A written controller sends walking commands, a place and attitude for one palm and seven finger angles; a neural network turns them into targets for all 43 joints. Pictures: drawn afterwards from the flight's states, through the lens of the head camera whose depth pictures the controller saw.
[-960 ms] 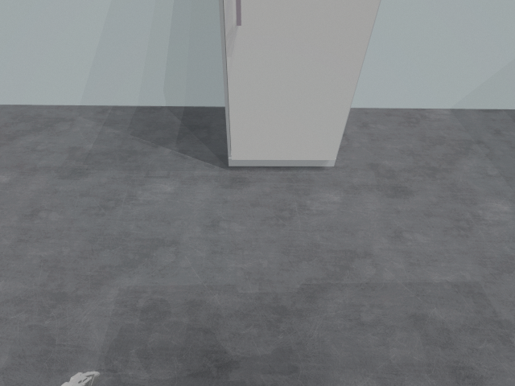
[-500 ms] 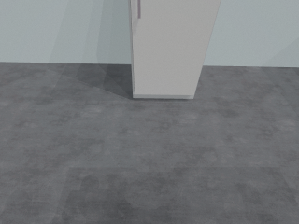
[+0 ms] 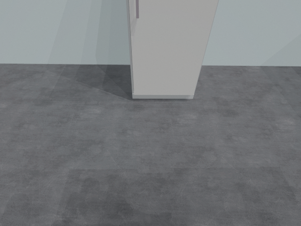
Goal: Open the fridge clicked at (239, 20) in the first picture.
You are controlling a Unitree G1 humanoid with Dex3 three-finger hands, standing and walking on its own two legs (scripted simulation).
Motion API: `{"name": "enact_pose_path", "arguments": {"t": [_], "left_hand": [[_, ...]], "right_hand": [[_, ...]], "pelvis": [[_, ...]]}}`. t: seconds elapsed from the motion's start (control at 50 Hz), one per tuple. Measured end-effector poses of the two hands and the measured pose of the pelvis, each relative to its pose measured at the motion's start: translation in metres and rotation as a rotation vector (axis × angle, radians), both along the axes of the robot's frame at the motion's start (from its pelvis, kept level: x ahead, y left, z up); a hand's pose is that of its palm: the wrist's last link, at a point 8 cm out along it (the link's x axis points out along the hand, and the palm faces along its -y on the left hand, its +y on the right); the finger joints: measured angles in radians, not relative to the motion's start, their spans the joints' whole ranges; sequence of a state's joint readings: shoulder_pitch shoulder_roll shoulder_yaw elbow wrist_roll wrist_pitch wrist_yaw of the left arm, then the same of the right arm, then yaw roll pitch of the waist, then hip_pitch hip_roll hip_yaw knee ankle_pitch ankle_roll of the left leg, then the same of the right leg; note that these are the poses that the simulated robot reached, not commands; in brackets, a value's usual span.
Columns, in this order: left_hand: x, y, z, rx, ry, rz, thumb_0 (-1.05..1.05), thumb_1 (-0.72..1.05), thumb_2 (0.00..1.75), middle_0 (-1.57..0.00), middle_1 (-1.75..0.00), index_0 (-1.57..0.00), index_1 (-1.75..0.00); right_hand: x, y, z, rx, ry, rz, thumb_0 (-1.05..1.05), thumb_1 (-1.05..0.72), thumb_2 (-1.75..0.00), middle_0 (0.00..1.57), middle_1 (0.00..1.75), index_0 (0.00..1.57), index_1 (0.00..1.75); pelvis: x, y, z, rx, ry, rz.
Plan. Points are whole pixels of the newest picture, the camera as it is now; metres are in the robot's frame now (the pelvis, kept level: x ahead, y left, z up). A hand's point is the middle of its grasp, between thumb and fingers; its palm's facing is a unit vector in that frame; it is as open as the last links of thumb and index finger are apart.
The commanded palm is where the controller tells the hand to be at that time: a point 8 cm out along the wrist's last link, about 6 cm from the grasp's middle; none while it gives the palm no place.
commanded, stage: look at it before walking up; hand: left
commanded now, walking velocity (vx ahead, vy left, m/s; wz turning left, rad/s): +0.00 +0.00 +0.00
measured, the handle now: out of the picture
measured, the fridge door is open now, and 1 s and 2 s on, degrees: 0 0 0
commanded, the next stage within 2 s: walk to a spot facing it in 1.68 s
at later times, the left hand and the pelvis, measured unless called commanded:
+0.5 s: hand out of the picture +0.08 +0.25 -0.16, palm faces -0.03 -0.94 -0.33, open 7.4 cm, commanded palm none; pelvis +0.01 +0.00 +0.00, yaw +0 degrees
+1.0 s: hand out of the picture +0.08 +0.25 -0.16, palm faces -0.03 -0.94 -0.33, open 7.4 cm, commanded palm none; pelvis +0.01 +0.00 +0.00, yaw +0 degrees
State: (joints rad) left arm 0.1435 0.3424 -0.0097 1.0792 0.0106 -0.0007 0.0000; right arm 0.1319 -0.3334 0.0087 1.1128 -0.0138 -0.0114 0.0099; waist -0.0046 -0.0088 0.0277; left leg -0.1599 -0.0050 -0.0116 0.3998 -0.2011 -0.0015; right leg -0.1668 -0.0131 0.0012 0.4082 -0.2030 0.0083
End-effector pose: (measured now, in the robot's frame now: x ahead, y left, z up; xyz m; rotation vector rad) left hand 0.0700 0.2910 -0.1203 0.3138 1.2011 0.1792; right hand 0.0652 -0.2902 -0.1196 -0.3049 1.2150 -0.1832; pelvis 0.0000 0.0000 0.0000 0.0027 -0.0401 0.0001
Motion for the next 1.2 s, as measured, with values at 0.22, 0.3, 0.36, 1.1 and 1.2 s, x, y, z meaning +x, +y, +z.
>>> {"name": "enact_pose_path", "arguments": {"t": [0.22, 0.3, 0.36, 1.1, 1.2], "left_hand": [[0.002, -0.001, -0.001, -0.005, 0.003, 0.001, 0.01, 0.90, 0.90, -0.21, -0.30, -0.20, -0.30], [0.001, 0.000, -0.001, -0.003, 0.010, 0.005, 0.01, 0.90, 0.90, -0.21, -0.30, -0.20, -0.30], [0.000, 0.001, 0.000, -0.001, 0.013, 0.008, 0.01, 0.90, 0.90, -0.21, -0.30, -0.20, -0.30], [0.007, 0.002, 0.001, -0.001, 0.016, 0.010, 0.01, 0.90, 0.90, -0.21, -0.30, -0.20, -0.30], [0.006, 0.002, 0.001, 0.001, 0.019, 0.011, 0.01, 0.90, 0.90, -0.21, -0.30, -0.20, -0.30]], "right_hand": [[0.007, 0.000, 0.002, -0.003, -0.007, 0.008, 0.01, -0.91, -0.89, 0.20, 0.30, 0.20, 0.30], [0.010, 0.000, 0.002, -0.005, -0.007, 0.009, 0.01, -0.91, -0.89, 0.20, 0.30, 0.20, 0.30], [0.012, 0.000, 0.002, -0.005, -0.008, 0.010, 0.01, -0.91, -0.89, 0.20, 0.30, 0.20, 0.30], [0.021, 0.000, 0.005, -0.009, -0.005, 0.016, 0.01, -0.91, -0.89, 0.20, 0.30, 0.20, 0.30], [0.020, -0.001, 0.004, -0.008, -0.004, 0.014, 0.01, -0.91, -0.89, 0.20, 0.30, 0.20, 0.30]], "pelvis": [[0.002, 0.000, 0.001, 0.000, 0.004, 0.001], [0.004, 0.000, 0.001, 0.000, 0.004, 0.002], [0.005, 0.000, 0.001, 0.000, 0.003, 0.002], [0.012, 0.000, 0.003, -0.001, 0.004, 0.004], [0.012, 0.000, 0.003, -0.001, 0.004, 0.002]]}}
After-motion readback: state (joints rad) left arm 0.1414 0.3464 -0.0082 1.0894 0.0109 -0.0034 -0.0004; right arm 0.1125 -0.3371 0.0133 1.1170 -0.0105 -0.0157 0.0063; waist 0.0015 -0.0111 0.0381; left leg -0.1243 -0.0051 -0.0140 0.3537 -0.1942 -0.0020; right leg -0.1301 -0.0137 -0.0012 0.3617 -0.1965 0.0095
